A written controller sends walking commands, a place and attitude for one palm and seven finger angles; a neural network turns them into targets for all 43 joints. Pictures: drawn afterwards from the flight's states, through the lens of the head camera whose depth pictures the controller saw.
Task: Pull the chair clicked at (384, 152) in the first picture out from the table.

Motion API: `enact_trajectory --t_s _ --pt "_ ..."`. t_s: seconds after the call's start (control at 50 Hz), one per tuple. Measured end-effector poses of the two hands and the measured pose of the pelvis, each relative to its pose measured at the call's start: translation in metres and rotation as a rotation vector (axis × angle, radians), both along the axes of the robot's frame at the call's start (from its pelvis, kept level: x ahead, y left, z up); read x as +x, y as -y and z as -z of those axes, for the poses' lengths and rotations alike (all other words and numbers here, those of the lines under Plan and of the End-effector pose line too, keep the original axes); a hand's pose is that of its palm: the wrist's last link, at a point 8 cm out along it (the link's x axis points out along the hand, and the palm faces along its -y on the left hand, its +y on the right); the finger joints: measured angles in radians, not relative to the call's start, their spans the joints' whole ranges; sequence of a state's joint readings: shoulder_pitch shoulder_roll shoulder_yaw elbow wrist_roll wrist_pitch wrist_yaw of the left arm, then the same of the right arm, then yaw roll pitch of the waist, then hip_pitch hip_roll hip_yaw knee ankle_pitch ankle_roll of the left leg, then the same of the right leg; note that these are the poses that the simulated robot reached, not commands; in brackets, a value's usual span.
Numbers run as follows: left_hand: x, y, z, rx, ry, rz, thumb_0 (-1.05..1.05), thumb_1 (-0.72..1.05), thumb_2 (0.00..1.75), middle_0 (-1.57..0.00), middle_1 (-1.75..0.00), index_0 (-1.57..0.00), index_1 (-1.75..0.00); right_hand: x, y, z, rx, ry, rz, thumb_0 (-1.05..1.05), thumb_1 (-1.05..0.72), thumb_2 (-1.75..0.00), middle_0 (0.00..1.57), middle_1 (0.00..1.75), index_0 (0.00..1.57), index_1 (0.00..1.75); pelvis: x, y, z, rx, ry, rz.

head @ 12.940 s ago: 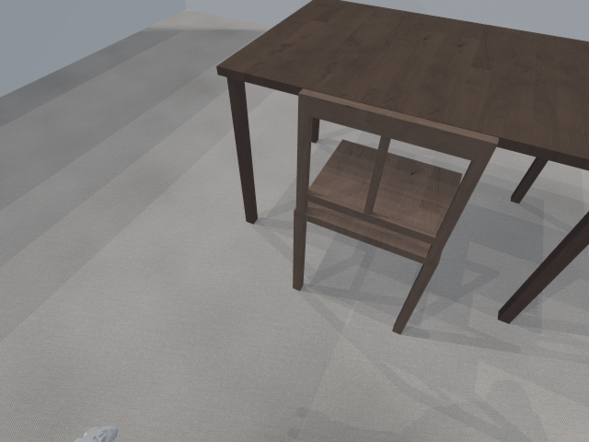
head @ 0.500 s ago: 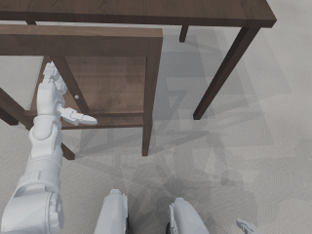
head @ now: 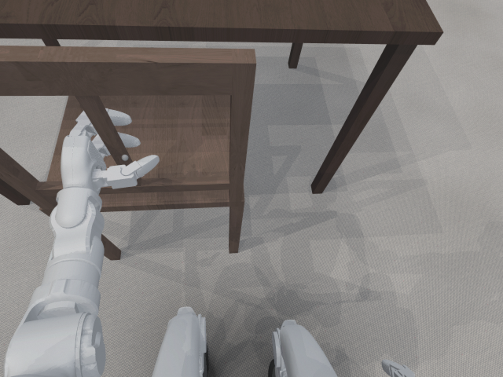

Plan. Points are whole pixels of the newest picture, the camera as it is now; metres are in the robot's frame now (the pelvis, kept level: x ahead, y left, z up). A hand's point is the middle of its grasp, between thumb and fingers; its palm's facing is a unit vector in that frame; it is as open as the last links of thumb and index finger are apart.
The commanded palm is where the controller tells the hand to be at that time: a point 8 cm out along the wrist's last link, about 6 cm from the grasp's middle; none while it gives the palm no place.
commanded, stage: hook a spindle and tug to test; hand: left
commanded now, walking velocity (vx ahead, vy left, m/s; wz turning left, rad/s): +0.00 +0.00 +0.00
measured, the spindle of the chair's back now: (115, 146) +0.48 +0.21 +0.02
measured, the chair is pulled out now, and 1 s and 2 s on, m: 0.00 0.03 0.17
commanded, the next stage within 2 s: step backward, pulling the chair out in 0.82 s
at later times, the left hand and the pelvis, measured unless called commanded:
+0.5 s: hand (125, 160) +0.44 +0.19 +0.03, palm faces +0.07 -1.00 -0.02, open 5.3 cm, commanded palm +0.40 +0.23 +0.03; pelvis +0.02 +0.00 +0.01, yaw -1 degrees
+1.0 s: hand (124, 175) +0.41 +0.18 +0.04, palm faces +0.09 -0.99 -0.10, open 5.5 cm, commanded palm +0.38 +0.23 +0.03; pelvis +0.03 +0.00 +0.03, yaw +1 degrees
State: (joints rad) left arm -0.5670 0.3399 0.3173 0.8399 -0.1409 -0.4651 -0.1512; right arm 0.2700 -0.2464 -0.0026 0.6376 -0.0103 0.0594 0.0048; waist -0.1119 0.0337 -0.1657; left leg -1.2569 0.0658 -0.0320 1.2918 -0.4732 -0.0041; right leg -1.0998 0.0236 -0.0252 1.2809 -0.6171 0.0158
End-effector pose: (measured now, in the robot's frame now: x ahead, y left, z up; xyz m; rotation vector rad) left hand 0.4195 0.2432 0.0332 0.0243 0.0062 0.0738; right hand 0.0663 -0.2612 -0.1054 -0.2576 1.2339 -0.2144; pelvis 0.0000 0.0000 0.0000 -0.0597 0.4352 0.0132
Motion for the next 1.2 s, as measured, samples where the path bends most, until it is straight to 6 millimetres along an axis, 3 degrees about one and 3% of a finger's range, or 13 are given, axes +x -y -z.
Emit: enact_trajectory --t_s 0.26,0.56,0.94,0.98,1.06,1.2 --pt "0.0 0.001 0.0 -0.004 -0.004 -0.007 0.01 0.73 0.82 -0.47 -1.4 -0.45 -1.44 0.012 -0.001 -0.003 0.006 0.019 -0.004 0.01 -0.91 -0.9 0.21 0.3 0.2 0.3 0.005 -0.001 -0.003 0.001 0.0 0.001" --pt "-0.008 0.002 -0.001 -0.01 -0.018 0.003 0.02 0.76 0.78 -0.41 -1.42 -0.4 -1.45 0.031 -0.006 -0.014 0.029 0.058 0.01 0.01 -0.91 -0.9 0.21 0.3 0.2 0.3 0.021 -0.004 -0.012 0.009 -0.002 0.018" --pt "-0.035 0.006 -0.001 -0.007 -0.014 0.007 0.02 0.75 0.79 -0.4 -1.41 -0.39 -1.45 0.073 -0.012 -0.018 0.042 0.135 -0.044 0.01 -0.91 -0.9 0.2 0.3 0.2 0.3 0.032 -0.005 -0.016 0.014 0.005 0.01" --pt "-0.035 0.007 -0.007 0.044 -0.071 -0.008 0.02 0.74 0.79 -0.41 -1.39 -0.39 -1.45 0.075 -0.015 -0.023 0.041 0.123 -0.021 0.01 -0.91 -0.9 0.2 0.3 0.2 0.3 0.031 -0.004 -0.023 0.021 0.058 0.002" --pt "-0.034 0.011 -0.023 0.098 -0.276 -0.067 0.04 0.74 0.81 -0.38 -1.27 -0.39 -1.45 0.076 -0.026 -0.051 0.051 0.121 0.013 0.01 -0.91 -0.9 0.2 0.3 0.2 0.29 0.035 -0.006 -0.056 0.03 0.139 -0.007" --pt "-0.04 0.021 -0.032 0.011 -0.411 -0.117 0.05 0.76 0.8 -0.25 -1.08 -0.45 -1.45 0.066 -0.025 -0.096 0.015 0.106 0.02 0.01 -0.91 -0.9 0.21 0.3 0.2 0.3 0.038 -0.008 -0.095 0.023 0.211 -0.007"
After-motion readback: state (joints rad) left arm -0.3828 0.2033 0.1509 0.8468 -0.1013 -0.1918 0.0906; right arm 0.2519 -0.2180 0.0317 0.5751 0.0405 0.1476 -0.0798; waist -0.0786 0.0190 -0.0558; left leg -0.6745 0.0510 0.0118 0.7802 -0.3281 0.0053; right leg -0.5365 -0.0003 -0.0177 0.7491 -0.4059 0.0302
